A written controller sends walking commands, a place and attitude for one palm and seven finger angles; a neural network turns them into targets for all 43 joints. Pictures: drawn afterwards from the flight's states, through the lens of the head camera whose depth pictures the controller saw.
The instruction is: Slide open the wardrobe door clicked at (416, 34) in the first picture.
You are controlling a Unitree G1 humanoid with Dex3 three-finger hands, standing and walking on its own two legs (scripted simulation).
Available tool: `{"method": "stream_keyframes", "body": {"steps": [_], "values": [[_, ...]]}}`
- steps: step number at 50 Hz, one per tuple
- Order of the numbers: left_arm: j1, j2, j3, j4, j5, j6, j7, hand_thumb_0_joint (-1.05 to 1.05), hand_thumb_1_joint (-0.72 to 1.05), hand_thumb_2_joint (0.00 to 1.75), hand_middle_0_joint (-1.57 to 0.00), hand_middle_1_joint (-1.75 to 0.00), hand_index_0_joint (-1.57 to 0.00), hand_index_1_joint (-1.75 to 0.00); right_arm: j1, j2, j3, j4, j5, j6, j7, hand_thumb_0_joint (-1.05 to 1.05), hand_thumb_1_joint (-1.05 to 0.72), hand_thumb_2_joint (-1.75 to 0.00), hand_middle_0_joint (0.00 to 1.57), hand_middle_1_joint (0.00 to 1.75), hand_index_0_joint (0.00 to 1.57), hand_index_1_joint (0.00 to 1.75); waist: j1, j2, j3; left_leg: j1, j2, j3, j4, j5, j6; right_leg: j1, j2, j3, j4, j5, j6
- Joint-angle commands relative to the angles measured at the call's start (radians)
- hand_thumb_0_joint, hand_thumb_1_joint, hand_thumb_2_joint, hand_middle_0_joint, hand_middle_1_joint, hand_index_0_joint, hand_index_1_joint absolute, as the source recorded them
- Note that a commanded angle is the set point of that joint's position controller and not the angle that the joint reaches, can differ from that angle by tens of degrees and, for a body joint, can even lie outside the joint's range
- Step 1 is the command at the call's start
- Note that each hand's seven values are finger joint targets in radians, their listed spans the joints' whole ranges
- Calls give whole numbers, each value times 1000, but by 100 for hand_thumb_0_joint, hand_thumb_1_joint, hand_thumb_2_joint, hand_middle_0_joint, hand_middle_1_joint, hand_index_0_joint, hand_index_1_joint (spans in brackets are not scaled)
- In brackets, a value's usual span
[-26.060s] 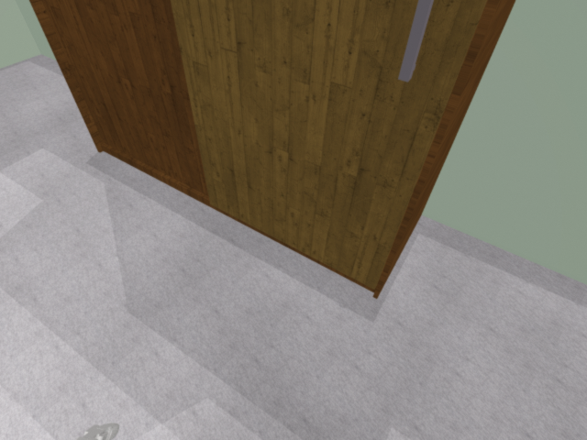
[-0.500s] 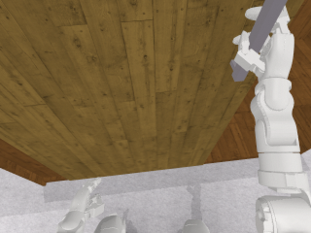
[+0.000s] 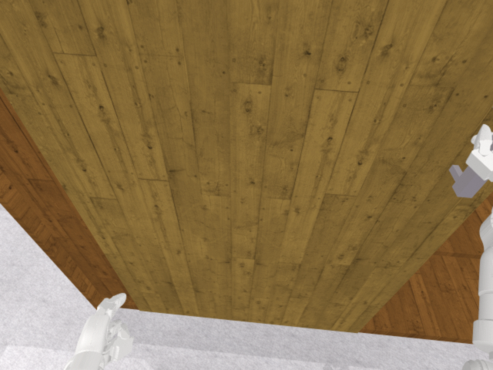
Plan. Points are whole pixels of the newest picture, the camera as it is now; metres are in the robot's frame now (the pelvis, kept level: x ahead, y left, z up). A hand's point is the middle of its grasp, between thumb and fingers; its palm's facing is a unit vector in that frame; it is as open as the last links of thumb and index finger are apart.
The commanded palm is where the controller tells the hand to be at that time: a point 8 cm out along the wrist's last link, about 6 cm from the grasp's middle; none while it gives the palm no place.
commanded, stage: stop walking and hold the door there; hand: right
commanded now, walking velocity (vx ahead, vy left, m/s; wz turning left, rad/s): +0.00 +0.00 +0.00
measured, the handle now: (492, 138) +0.40 -0.32 +0.22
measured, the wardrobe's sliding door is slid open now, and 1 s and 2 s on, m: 0.65 0.65 0.65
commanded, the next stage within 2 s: none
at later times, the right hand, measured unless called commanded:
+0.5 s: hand (480, 153) +0.36 -0.29 +0.22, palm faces +0.50 +0.86 -0.14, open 6.1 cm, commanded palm +0.32 -0.32 +0.20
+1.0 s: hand (486, 156) +0.36 -0.30 +0.22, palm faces +0.37 +0.91 -0.20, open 5.8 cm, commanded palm +0.33 -0.34 +0.20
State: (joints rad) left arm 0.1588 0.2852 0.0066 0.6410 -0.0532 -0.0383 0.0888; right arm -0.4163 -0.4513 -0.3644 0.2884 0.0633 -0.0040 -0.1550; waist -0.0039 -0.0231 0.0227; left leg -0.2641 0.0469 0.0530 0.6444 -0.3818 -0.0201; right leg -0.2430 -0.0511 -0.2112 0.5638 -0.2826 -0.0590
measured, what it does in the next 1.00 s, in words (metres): shifts its weight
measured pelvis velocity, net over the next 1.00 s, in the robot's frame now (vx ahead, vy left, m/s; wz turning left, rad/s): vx -0.03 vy -0.06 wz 0.02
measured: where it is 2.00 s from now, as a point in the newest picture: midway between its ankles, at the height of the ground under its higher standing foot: outside the picture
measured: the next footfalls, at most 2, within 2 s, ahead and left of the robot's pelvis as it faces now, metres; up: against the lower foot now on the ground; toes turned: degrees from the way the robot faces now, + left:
left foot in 1.22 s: -0.01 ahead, +0.04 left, -0.01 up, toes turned +10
right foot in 1.28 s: +0.06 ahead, -0.16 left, +0.00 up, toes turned +10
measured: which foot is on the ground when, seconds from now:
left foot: down 0.00-0.98, up 1.00-1.00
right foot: down 0.00-1.00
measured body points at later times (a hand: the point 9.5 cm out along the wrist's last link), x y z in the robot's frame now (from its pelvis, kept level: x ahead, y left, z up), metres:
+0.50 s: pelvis -0.01 +0.00 +0.01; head -0.04 +0.00 +0.46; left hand +0.11 +0.27 -0.09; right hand +0.33 -0.33 +0.23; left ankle +0.01 +0.14 -0.73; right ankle +0.02 -0.08 -0.73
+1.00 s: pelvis -0.03 -0.06 -0.01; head -0.04 -0.06 +0.44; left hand +0.13 +0.23 -0.09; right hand +0.34 -0.35 +0.23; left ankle +0.01 +0.13 -0.73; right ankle +0.02 -0.09 -0.73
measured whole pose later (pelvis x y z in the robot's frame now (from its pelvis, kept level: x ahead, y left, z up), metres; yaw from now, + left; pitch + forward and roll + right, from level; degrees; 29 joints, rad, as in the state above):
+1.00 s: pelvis -0.03 -0.06 -0.01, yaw +1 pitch -1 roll +1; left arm 0.14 0.33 0.03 0.68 -0.05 0.06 0.10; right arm -0.51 -0.43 -0.26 0.38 0.04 -0.06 -0.12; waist 0.01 -0.03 0.00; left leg -0.32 0.12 0.01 0.57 -0.25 -0.08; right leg -0.32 0.05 -0.16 0.59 -0.26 -0.11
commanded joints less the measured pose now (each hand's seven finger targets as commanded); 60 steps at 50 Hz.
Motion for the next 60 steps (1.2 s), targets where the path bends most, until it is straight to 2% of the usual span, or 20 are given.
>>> {"method": "stream_keyframes", "body": {"steps": [1, 3, 5, 12, 22, 32, 40, 45, 47, 49, 50, 51, 52, 53, 54, 55, 57, 58, 59, 60], "values": [[-116, 136, 32, -126, 4, -43, 15, 0, 90, 90, -20, -30, -20, -30, -315, -284, -50, -227, -14, -100, 4, 0, -90, -90, 45, 140, 45, 140, -4, 0, -292, 113, 99, -138, -259, 418, 44, 96, -151, 165, -9, 340, 37], [-109, 125, 24, -118, 13, -35, 21, 0, 90, 90, -20, -30, -20, -30, -331, -307, -53, -204, -14, -95, 3, 0, -90, -90, 45, 140, 45, 140, 10, 44, -278, 122, 215, -257, -280, 582, 90, 31, -67, 140, -12, 113, 76], [-77, 130, 38, -98, 4, -32, 23, 0, 90, 90, -20, -30, -20, -30, -327, -315, -73, -163, -6, -86, -1, 0, -90, -90, 45, 140, 45, 140, -3, 118, -294, 99, 188, -222, -278, 487, 81, 51, -57, 156, -19, 80, 67], [-78, 141, 30, -75, 7, -38, 36, 0, 90, 90, -20, -30, -20, -30, -340, -294, -50, -106, -9, -99, 3, 0, -90, -90, 45, 140, 45, 140, -14, -65, -312, 45, 38, -65, -219, 300, 9, 156, -169, 214, -163, 278, 21], [-66, 142, 35, -56, 15, -37, 41, 0, 90, 90, -20, -30, -20, -30, -355, -283, -31, -14, -18, -121, 4, 0, -90, -90, 45, 140, 45, 140, -6, -43, -218, -11, 38, -82, -273, 191, 23, 71, -137, 190, -218, -17, 29], [-60, 134, 33, -61, 13, -44, 42, 0, 90, 90, -20, -30, -20, -30, -361, -258, -7, -33, -18, -131, 15, 0, -90, -90, 45, 140, 45, 140, -8, -37, -286, -3, 36, -75, -242, 315, 18, 157, -146, 176, -175, 206, 32], [-82, 148, 49, -85, 14, 24, 29, 0, 90, 90, -20, -30, -20, -30, -374, -303, -31, -34, -21, -105, 1, 0, -90, -90, 45, 140, 45, 140, -5, 83, -282, 40, 265, -274, -289, 529, 104, 36, -50, 153, 48, 146, 65], [-96, 142, 48, -94, 7, 42, 18, 0, 90, 90, -20, -30, -20, -30, -387, -297, -29, -38, -17, -87, 1, 0, -90, -90, 45, 140, 45, 140, -8, 244, -282, 73, 327, -230, -263, 475, 109, -8, -9, 197, 47, 30, 63], [-103, 153, 54, -88, 7, 49, 18, 0, 90, 90, -20, -30, -20, -30, -382, -289, -22, -45, -14, -86, 5, 0, -90, -90, 45, 140, 45, 140, 6, 190, -264, -35, 253, -147, -201, 317, 56, 96, -48, 219, -37, 146, 35], [-124, 146, 42, -114, 6, 56, 16, 0, 90, 90, -20, -30, -20, -30, -419, -183, 63, -80, -16, -110, 19, 0, -90, -90, 45, 140, 45, 140, 7, -77, -245, -191, 66, 23, 75, -10, -8, 147, -188, 365, -177, 186, -22], [-125, 124, 30, -134, 9, 47, 16, 0, 90, 90, -20, -30, -20, -30, -447, -142, 99, -126, -13, -124, 25, 0, -90, -90, 45, 140, 45, 140, 12, -186, -256, -221, -17, 10, 341, -173, -11, 113, -259, 485, -327, 133, -43], [-125, 110, 27, -134, 13, 35, 15, 0, 90, 90, -20, -30, -20, -30, -461, -133, 109, -148, -24, -133, 24, 0, -90, -90, 45, 140, 45, 140, -2, -138, -272, -235, -20, -57, 488, -146, 5, 112, -276, 501, -355, 69, -1], [-126, 108, 27, -129, 9, 26, 16, 0, 90, 90, -20, -30, -20, -30, -481, -115, 132, -184, -18, -147, 24, 0, -90, -90, 45, 140, 45, 140, -12, -72, -304, -256, -12, -90, 512, -99, 10, 154, -270, 499, -341, 72, 133], [-126, 118, 38, -120, 19, 14, 17, 0, 90, 90, -20, -30, -20, -30, -475, -69, 169, -183, -18, -143, 25, 0, -90, -90, 45, 140, 45, 140, -23, -41, -295, -204, -18, -57, 474, -68, 10, 134, -231, 410, -359, 145, 302], [-137, 122, 53, -121, 29, 5, 14, 0, 90, 90, -20, -30, -20, -30, -458, -51, 176, -189, -16, -134, 26, 0, -90, -90, 45, 140, 45, 140, -45, -83, -272, -86, -34, 12, 362, -53, 9, 91, -153, 245, -395, 252, 408], [-135, 113, 61, -124, 33, -11, 9, 0, 90, 90, -20, -30, -20, -30, -453, -40, 176, -221, -3, -132, 29, 0, -90, -90, 45, 140, 45, 140, -62, -155, -260, 51, -64, 99, 169, -90, 12, 72, -77, 111, -381, 441, 428], [-87, 107, 48, -118, 26, -36, 2, 0, 90, 90, -20, -30, -20, -30, -471, -106, 137, -278, -13, -131, 30, 0, -90, -90, 45, 140, 45, 140, -47, -159, -238, 177, -49, 142, -167, -81, 36, 86, -28, 48, -138, 745, 346], [-67, 113, 49, -101, 19, -27, -8, 0, 90, 90, -20, -30, -20, -30, -435, -115, 127, -243, -25, -128, 36, 0, -90, -90, 45, 140, 45, 140, -64, 3, -252, 155, 48, 49, -325, 59, 98, 100, -16, 85, 122, 663, 268], [-46, 104, 41, -90, -1, -14, -10, 0, 90, 90, -20, -30, -20, -30, -441, -118, 132, -225, -30, -121, 49, 0, -90, -90, 45, 140, 45, 140, -40, 302, -246, 69, 228, -177, -326, 232, 205, 41, -16, 176, 384, 245, 153], [-72, 93, 32, -114, 1, -11, -6, 0, 90, 90, -20, -30, -20, -30, -484, -103, 146, -209, -22, -107, 62, 0, -90, -90, 45, 140, 45, 140, -27, 375, -191, 43, 346, -343, -313, 379, 282, -113, 5, 295, 478, -223, 102]]}}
